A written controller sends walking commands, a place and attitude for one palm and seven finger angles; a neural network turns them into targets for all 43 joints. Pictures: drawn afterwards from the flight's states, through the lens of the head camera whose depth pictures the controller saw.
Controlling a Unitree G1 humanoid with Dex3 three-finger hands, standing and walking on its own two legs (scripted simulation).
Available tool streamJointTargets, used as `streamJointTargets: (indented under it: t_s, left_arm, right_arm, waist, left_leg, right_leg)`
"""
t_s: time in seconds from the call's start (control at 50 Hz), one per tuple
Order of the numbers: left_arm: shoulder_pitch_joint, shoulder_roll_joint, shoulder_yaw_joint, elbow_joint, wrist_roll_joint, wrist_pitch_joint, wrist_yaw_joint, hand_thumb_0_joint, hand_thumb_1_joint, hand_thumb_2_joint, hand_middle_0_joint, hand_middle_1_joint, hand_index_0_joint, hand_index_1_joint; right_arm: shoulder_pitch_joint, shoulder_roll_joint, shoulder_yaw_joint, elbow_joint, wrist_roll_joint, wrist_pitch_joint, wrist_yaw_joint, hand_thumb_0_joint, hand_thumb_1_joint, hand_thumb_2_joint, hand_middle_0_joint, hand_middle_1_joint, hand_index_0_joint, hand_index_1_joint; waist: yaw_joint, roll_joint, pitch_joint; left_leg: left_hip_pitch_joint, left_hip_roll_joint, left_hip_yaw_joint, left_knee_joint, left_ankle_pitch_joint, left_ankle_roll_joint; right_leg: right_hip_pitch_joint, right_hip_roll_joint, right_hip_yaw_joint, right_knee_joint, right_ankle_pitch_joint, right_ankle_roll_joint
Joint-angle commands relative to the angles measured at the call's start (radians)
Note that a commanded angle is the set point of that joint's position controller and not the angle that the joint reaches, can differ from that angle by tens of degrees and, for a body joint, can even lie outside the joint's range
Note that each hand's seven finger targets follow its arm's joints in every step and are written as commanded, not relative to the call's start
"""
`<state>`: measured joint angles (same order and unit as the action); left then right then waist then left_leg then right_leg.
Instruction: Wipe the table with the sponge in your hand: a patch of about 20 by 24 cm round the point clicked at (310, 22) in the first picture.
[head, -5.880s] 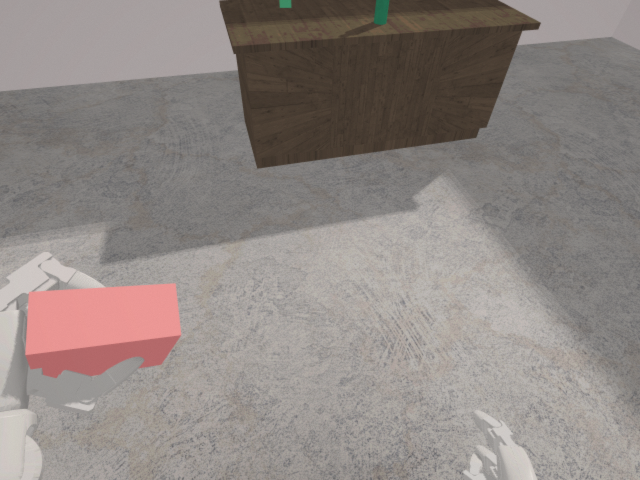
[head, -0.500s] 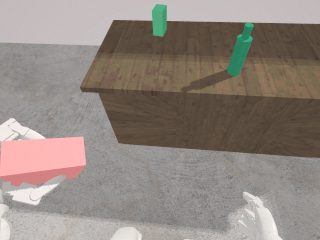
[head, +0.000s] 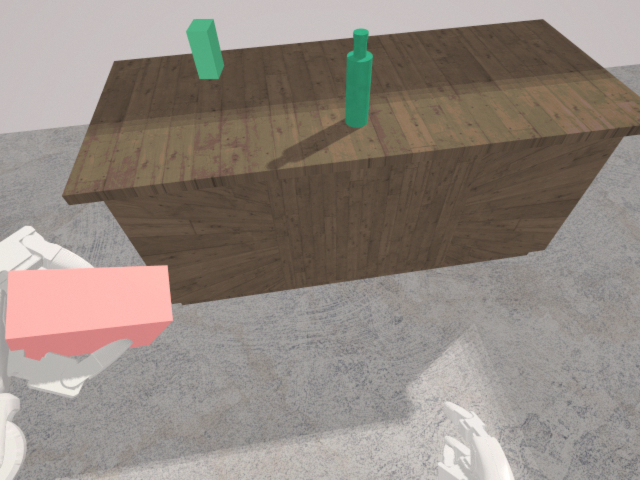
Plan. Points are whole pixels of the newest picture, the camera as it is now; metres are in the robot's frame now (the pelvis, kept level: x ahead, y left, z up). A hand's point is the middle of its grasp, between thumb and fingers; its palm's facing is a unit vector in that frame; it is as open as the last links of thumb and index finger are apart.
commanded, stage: turn to face it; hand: left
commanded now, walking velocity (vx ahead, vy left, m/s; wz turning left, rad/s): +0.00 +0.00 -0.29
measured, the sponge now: (114, 312) +0.22 +0.22 +0.16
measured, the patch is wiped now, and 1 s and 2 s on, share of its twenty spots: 0.00 0.00 0.00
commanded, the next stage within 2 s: take the last steps up to it in 0.18 s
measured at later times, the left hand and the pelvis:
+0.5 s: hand (116, 370) +0.17 +0.18 +0.18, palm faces +0.31 -0.85 -0.44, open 9.6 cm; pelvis -0.06 -0.04 +0.01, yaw -5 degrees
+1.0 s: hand (123, 352) +0.18 +0.18 +0.19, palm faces +0.29 -0.80 -0.53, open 9.6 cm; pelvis -0.05 -0.04 +0.03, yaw -4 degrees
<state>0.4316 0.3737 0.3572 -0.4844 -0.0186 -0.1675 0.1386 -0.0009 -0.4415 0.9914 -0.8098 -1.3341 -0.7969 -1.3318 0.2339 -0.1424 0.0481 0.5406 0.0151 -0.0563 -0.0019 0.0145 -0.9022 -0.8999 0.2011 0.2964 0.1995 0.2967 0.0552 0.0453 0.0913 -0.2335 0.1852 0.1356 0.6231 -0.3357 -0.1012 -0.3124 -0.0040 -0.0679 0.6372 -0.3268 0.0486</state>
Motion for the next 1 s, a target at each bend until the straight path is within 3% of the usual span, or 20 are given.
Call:
streamJointTargets:
  t_s: [0.0, 0.02, 0.04, 0.1, 0.26, 0.34, 0.36, 0.4, 0.42, 0.46, 0.5, 0.56, 0.58, 0.62, 0.64, 0.66, 0.68, 0.74, 0.82, 0.98]
  left_arm:
    - [-0.102, 0.232, 0.15, -0.203, 0.003, -0.083, 0.029, 0.0, 0.1, 1.3, -1.2, -1.6, -1.2, -1.6]
    - [-0.053, 0.252, 0.183, -0.247, -0.028, -0.078, 0.032, 0.0, 0.1, 1.3, -1.2, -1.6, -1.2, -1.6]
    - [0.019, 0.264, 0.215, -0.271, -0.036, -0.084, 0.036, 0.0, 0.1, 1.3, -1.2, -1.6, -1.2, -1.6]
    - [0.127, 0.232, 0.242, -0.316, -0.044, -0.106, 0.04, 0.0, 0.1, 1.3, -1.2, -1.6, -1.2, -1.6]
    - [0.123, 0.186, 0.189, -0.242, -0.041, -0.092, 0.04, 0.0, 0.1, 1.3, -1.2, -1.6, -1.2, -1.6]
    - [0.066, 0.183, 0.13, -0.258, -0.016, -0.089, 0.043, 0.0, 0.1, 1.3, -1.2, -1.6, -1.2, -1.6]
    - [0.056, 0.182, 0.121, -0.265, -0.013, -0.098, 0.041, 0.0, 0.1, 1.3, -1.2, -1.6, -1.2, -1.6]
    - [-0.002, 0.173, 0.113, -0.305, 0.002, -0.118, 0.04, 0.0, 0.1, 1.3, -1.2, -1.6, -1.2, -1.6]
    - [-0.025, 0.181, 0.107, -0.291, 0.016, -0.116, 0.048, 0.0, 0.1, 1.3, -1.2, -1.6, -1.2, -1.6]
    - [0.027, 0.153, 0.104, -0.168, 0.023, -0.106, 0.026, 0.0, 0.1, 1.3, -1.2, -1.6, -1.2, -1.6]
    - [-0.04, 0.145, 0.082, -0.201, 0.019, -0.105, 0.023, 0.0, 0.1, 1.3, -1.2, -1.6, -1.2, -1.6]
    - [-0.125, 0.13, 0.049, -0.167, 0.022, -0.101, 0.028, 0.0, 0.1, 1.3, -1.2, -1.6, -1.2, -1.6]
    - [-0.152, 0.14, 0.053, -0.147, 0.026, -0.103, 0.028, 0.0, 0.1, 1.3, -1.2, -1.6, -1.2, -1.6]
    - [-0.184, 0.207, 0.098, -0.135, 0.015, -0.106, 0.032, 0.0, 0.1, 1.3, -1.2, -1.6, -1.2, -1.6]
    - [-0.199, 0.201, 0.099, -0.125, 0.011, -0.111, 0.028, 0.0, 0.1, 1.3, -1.2, -1.6, -1.2, -1.6]
    - [-0.14, 0.203, 0.109, -0.106, 0.004, -0.114, 0.019, 0.0, 0.1, 1.3, -1.2, -1.6, -1.2, -1.6]
    - [-0.1, 0.195, 0.109, -0.13, -0.003, -0.126, 0.009, 0.0, 0.1, 1.3, -1.2, -1.6, -1.2, -1.6]
    - [-0.015, 0.202, 0.147, -0.157, -0.005, -0.15, 0.008, 0.0, 0.1, 1.3, -1.2, -1.6, -1.2, -1.6]
    - [0.077, 0.201, 0.169, -0.16, -0.01, -0.153, 0.021, 0.0, 0.1, 1.3, -1.2, -1.6, -1.2, -1.6]
    - [-0.017, 0.165, 0.119, -0.201, -0.006, -0.121, 0.048, 0.0, 0.1, 1.3, -1.2, -1.6, -1.2, -1.6]
  right_arm:
    - [-0.088, -0.154, -0.09, -0.146, 0.006, -0.062, -0.006, 0.0, -0.9, -0.9, 0.2, 0.3, 0.2, 0.3]
    - [-0.139, -0.168, -0.104, -0.16, 0.012, -0.056, -0.009, 0.0, -0.9, -0.9, 0.2, 0.3, 0.2, 0.3]
    - [-0.14, -0.143, -0.085, -0.145, -0.001, -0.045, -0.013, 0.0, -0.9, -0.9, 0.2, 0.3, 0.2, 0.3]
    - [-0.147, -0.121, -0.062, -0.124, -0.005, -0.004, -0.007, 0.0, -0.9, -0.9, 0.2, 0.3, 0.2, 0.3]
    - [-0.129, -0.166, -0.088, -0.122, -0.003, -0.007, -0.041, 0.0, -0.9, -0.9, 0.2, 0.3, 0.2, 0.3]
    - [-0.091, -0.192, -0.098, -0.107, -0.007, -0.008, -0.055, 0.0, -0.9, -0.9, 0.2, 0.3, 0.2, 0.3]
    - [-0.085, -0.205, -0.103, -0.11, -0.015, -0.014, -0.063, 0.0, -0.9, -0.9, 0.2, 0.3, 0.2, 0.3]
    - [-0.102, -0.228, -0.104, -0.121, -0.015, -0.026, -0.063, 0.0, -0.9, -0.9, 0.2, 0.3, 0.2, 0.3]
    - [-0.129, -0.199, -0.091, -0.109, -0.032, -0.034, -0.071, 0.0, -0.9, -0.9, 0.2, 0.3, 0.2, 0.3]
    - [-0.115, -0.197, -0.106, -0.082, -0.013, -0.057, -0.062, 0.0, -0.9, -0.9, 0.2, 0.3, 0.2, 0.3]
    - [-0.102, -0.197, -0.103, -0.07, -0.008, -0.07, -0.061, 0.0, -0.9, -0.9, 0.2, 0.3, 0.2, 0.3]
    - [-0.102, -0.202, -0.094, -0.042, -0.016, -0.082, -0.07, 0.0, -0.9, -0.9, 0.2, 0.3, 0.2, 0.3]
    - [-0.106, -0.197, -0.095, -0.036, -0.017, -0.082, -0.071, 0.0, -0.9, -0.9, 0.2, 0.3, 0.2, 0.3]
    - [-0.144, -0.17, -0.095, -0.057, -0.011, -0.078, -0.064, 0.0, -0.9, -0.9, 0.2, 0.3, 0.2, 0.3]
    - [-0.131, -0.204, -0.116, -0.042, -0.014, -0.079, -0.054, 0.0, -0.9, -0.9, 0.2, 0.3, 0.2, 0.3]
    - [-0.144, -0.185, -0.108, -0.036, -0.017, -0.072, -0.054, 0.0, -0.9, -0.9, 0.2, 0.3, 0.2, 0.3]
    - [-0.135, -0.176, -0.099, -0.026, -0.019, -0.058, -0.049, 0.0, -0.9, -0.9, 0.2, 0.3, 0.2, 0.3]
    - [-0.141, -0.165, -0.091, -0.026, -0.016, -0.04, -0.043, 0.0, -0.9, -0.9, 0.2, 0.3, 0.2, 0.3]
    - [-0.125, -0.156, -0.095, -0.041, -0.021, -0.042, -0.043, 0.0, -0.9, -0.9, 0.2, 0.3, 0.2, 0.3]
    - [-0.108, -0.164, -0.113, -0.074, -0.017, -0.076, -0.056, 0.0, -0.9, -0.9, 0.2, 0.3, 0.2, 0.3]
  waist:
    - [-0.032, -0.255, -0.208]
    - [-0.007, -0.342, -0.232]
    - [-0.017, -0.231, -0.239]
    - [-0.04, -0.122, -0.317]
    - [-0.032, -0.153, -0.279]
    - [-0.058, -0.106, -0.273]
    - [-0.061, -0.048, -0.243]
    - [-0.06, 0.232, -0.165]
    - [-0.08, 0.283, -0.081]
    - [-0.056, 0.212, -0.036]
    - [-0.052, 0.192, -0.045]
    - [-0.055, 0.154, -0.061]
    - [-0.054, 0.086, -0.076]
    - [-0.042, -0.319, -0.079]
    - [-0.042, -0.279, -0.096]
    - [-0.044, -0.191, -0.036]
    - [-0.049, -0.128, -0.036]
    - [-0.056, -0.124, -0.121]
    - [-0.047, -0.117, -0.181]
    - [-0.029, -0.24, -0.164]
  left_leg:
    - [-0.265, -0.095, 0.008, 0.323, -0.161, 0.025]
    - [-0.266, -0.118, -0.114, 0.493, -0.258, 0.033]
    - [-0.293, -0.104, -0.178, 0.57, -0.202, 0.034]
    - [-0.298, -0.103, -0.161, 0.503, -0.132, 0.02]
    - [-0.111, -0.161, -0.105, 0.104, -0.131, 0.066]
    - [0.097, -0.176, -0.063, -0.197, -0.099, 0.119]
    - [0.12, -0.12, -0.122, -0.292, -0.175, 0.159]
    - [0.128, 0.119, -0.432, -0.431, -0.335, 0.268]
    - [-0.052, 0.173, -0.503, -0.493, -0.373, 0.315]
    - [-0.153, 0.114, -0.32, -0.431, -0.299, 0.301]
    - [-0.099, 0.061, -0.223, -0.383, -0.206, 0.262]
    - [-0.132, 0.028, -0.195, -0.237, -0.118, 0.215]
    - [-0.203, -0.006, -0.157, -0.128, -0.135, 0.191]
    - [-0.484, -0.17, -0.055, 0.387, -0.224, 0.109]
    - [-0.444, -0.136, -0.177, 0.522, -0.143, 0.097]
    - [-0.441, -0.118, -0.198, 0.585, -0.057, 0.087]
    - [-0.435, -0.1, -0.191, 0.61, 0.006, 0.077]
    - [-0.432, -0.084, -0.151, 0.55, 0.085, 0.065]
    - [-0.375, -0.092, -0.092, 0.323, 0.095, 0.073]
    - [-0.145, -0.132, 0.005, -0.006, 0.028, 0.105]
  right_leg:
    - [0.276, -0.266, 0.407, -0.241, 0.537, -0.164]
    - [0.196, -0.335, 0.551, -0.308, 0.526, -0.194]
    - [0.205, -0.333, 0.537, -0.294, 0.462, -0.221]
    - [0.289, -0.263, 0.341, -0.227, 0.539, -0.209]
    - [0.145, -0.233, 0.407, -0.343, 0.232, -0.21]
    - [0.042, -0.175, 0.356, -0.397, -0.194, -0.138]
    - [-0.007, -0.119, 0.322, -0.342, -0.259, -0.108]
    - [-0.168, 0.04, 0.095, 0.002, -0.142, -0.048]
    - [-0.167, 0.059, 0.029, 0.236, -0.134, -0.039]
    - [-0.133, 0.013, 0.025, 0.363, -0.099, -0.034]
    - [-0.096, -0.002, -0.046, 0.191, -0.12, -0.027]
    - [0.124, 0.005, -0.095, -0.135, -0.075, -0.025]
    - [0.227, -0.036, -0.037, -0.221, -0.044, -0.045]
    - [0.315, -0.428, 0.595, -0.434, -0.115, -0.234]
    - [0.21, -0.455, 0.662, -0.499, -0.289, -0.23]
    - [0.126, -0.429, 0.634, -0.498, -0.293, -0.233]
    - [0.1, -0.402, 0.495, -0.481, -0.213, -0.223]
    - [0.17, -0.344, 0.242, -0.426, 0.076, -0.188]
    - [0.238, -0.323, 0.184, -0.391, 0.217, -0.19]
    - [0.178, -0.323, 0.194, -0.356, 0.032, -0.192]
